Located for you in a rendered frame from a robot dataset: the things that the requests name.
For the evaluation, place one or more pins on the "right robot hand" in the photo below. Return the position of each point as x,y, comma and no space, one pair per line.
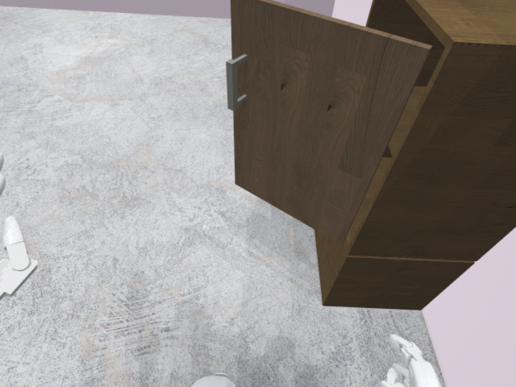
420,374

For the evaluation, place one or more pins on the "cupboard door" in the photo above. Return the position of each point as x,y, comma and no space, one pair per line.
324,97

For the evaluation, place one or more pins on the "robot left shin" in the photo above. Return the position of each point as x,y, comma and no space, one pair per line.
222,375

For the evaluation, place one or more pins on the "handle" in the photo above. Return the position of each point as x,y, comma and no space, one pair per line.
232,84

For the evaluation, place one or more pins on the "left robot hand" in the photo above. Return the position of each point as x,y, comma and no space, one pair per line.
13,272

